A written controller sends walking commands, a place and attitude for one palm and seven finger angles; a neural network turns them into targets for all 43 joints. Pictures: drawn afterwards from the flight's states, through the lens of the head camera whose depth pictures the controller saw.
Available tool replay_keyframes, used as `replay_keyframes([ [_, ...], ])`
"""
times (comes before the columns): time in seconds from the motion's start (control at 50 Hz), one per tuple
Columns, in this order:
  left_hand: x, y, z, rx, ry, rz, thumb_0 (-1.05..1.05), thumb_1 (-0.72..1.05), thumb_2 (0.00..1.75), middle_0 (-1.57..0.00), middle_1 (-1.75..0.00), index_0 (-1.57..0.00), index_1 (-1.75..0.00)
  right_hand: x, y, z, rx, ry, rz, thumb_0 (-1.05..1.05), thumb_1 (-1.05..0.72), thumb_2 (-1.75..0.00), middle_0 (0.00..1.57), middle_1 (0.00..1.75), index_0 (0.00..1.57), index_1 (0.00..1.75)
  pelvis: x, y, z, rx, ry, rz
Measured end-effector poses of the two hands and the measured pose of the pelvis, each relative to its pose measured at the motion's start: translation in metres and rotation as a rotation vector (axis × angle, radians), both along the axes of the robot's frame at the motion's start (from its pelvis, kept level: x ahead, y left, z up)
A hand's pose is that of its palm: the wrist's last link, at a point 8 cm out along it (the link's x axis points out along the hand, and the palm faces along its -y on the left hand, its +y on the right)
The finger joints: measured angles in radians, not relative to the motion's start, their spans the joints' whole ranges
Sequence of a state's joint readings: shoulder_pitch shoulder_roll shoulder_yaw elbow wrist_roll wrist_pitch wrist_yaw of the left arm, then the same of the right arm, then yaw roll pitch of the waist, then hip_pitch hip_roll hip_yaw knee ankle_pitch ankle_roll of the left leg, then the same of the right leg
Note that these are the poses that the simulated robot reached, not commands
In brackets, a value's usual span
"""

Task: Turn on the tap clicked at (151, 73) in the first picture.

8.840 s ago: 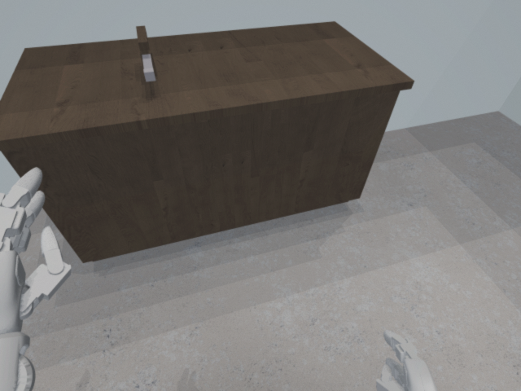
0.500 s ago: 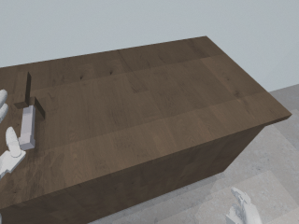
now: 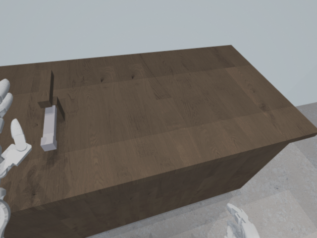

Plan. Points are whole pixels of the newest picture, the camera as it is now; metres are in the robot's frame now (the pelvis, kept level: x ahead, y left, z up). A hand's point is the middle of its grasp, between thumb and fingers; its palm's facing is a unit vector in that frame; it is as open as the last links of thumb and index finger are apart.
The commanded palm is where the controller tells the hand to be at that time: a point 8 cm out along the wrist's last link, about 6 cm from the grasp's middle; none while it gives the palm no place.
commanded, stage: come to a stop and stand still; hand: left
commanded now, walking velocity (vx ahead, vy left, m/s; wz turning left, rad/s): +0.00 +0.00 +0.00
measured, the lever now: (49, 143) +0.30 +0.32 +0.04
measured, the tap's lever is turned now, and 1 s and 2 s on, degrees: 0 0 0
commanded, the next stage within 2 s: look again from close up in 1.12 s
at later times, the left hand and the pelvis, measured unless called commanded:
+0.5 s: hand (48, 135) +0.25 +0.25 +0.17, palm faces +0.39 -0.84 -0.37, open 7.4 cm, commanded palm +0.19 +0.28 +0.18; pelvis +0.03 +0.00 +0.00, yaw +0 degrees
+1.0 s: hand (59, 143) +0.24 +0.23 +0.16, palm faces +0.39 -0.85 -0.36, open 7.4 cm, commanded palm +0.19 +0.26 +0.18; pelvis +0.03 -0.02 +0.01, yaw +0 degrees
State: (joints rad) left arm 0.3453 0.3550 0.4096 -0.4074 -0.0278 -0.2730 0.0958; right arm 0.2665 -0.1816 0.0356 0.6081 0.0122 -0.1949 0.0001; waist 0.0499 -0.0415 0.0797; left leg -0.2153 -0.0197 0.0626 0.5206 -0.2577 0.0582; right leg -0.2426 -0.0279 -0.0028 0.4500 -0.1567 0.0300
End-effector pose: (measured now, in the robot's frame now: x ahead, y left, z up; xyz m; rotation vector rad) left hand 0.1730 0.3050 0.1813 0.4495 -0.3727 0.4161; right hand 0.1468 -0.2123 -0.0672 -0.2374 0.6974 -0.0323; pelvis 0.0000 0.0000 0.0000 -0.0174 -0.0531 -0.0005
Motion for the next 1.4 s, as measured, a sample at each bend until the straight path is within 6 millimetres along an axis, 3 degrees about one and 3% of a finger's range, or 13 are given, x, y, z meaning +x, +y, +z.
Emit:
replay_keyframes([
  [0.16,0.026,-0.012,-0.017,-0.058,0.064,-0.059,0.01,0.90,0.90,-0.21,-0.30,-0.21,-0.30,0.029,-0.002,0.009,-0.022,-0.032,-0.008,0.01,-0.90,-0.90,0.20,0.30,0.20,0.30,0.014,0.005,0.002,-0.001,0.012,-0.003],
  [0.26,0.037,-0.014,-0.007,-0.011,0.064,-0.087,0.01,0.89,0.90,-0.21,-0.30,-0.21,-0.30,0.045,0.000,0.015,-0.018,-0.054,-0.020,0.01,-0.90,-0.90,0.20,0.30,0.20,0.30,0.022,0.004,0.003,-0.003,0.018,0.001],
  [0.36,0.036,-0.016,0.007,0.032,0.042,-0.091,0.01,0.89,0.90,-0.21,-0.30,-0.21,-0.30,0.057,0.000,0.016,-0.010,-0.052,-0.019,0.01,-0.90,-0.90,0.20,0.30,0.20,0.30,0.029,0.002,0.004,-0.004,0.026,0.003],
  [0.44,0.034,-0.016,0.004,0.021,0.068,-0.065,0.01,0.89,0.90,-0.21,-0.30,-0.21,-0.30,0.061,-0.002,0.012,-0.004,-0.035,-0.018,0.01,-0.90,-0.90,0.20,0.30,0.20,0.30,0.033,0.000,0.005,-0.004,0.030,0.005],
  [0.58,0.034,-0.020,-0.011,-0.048,0.128,-0.019,0.01,0.89,0.90,-0.21,-0.30,-0.21,-0.30,0.060,-0.010,0.008,-0.005,-0.010,-0.023,0.01,-0.90,-0.90,0.20,0.30,0.20,0.30,0.034,-0.007,0.005,-0.001,0.026,0.008],
  [0.82,0.031,-0.038,0.004,-0.012,0.095,-0.052,0.01,0.89,0.90,-0.21,-0.30,-0.21,-0.30,0.051,-0.029,0.011,-0.011,-0.024,-0.060,0.01,-0.90,-0.90,0.20,0.30,0.20,0.30,0.030,-0.018,0.006,0.000,0.024,0.004],
  [1.0,0.026,-0.038,-0.012,-0.054,0.161,-0.021,0.01,0.89,0.90,-0.21,-0.30,-0.21,-0.30,0.038,-0.039,0.007,-0.019,0.001,-0.078,0.01,-0.90,-0.90,0.20,0.30,0.20,0.30,0.025,-0.022,0.007,0.001,0.027,-0.001],
  [1.26,0.027,-0.041,0.000,-0.013,0.125,-0.046,0.01,0.89,0.90,-0.21,-0.30,-0.21,-0.30,0.037,-0.034,0.006,-0.009,0.001,-0.073,0.01,-0.90,-0.90,0.20,0.30,0.20,0.30,0.024,-0.020,0.007,0.001,0.030,0.000],
  [1.4,0.029,-0.036,-0.007,-0.033,0.153,-0.028,0.01,0.89,0.90,-0.21,-0.30,-0.21,-0.30,0.042,-0.029,0.006,-0.001,-0.001,-0.065,0.01,-0.90,-0.90,0.20,0.30,0.20,0.30,0.027,-0.018,0.007,0.002,0.033,0.000],
])
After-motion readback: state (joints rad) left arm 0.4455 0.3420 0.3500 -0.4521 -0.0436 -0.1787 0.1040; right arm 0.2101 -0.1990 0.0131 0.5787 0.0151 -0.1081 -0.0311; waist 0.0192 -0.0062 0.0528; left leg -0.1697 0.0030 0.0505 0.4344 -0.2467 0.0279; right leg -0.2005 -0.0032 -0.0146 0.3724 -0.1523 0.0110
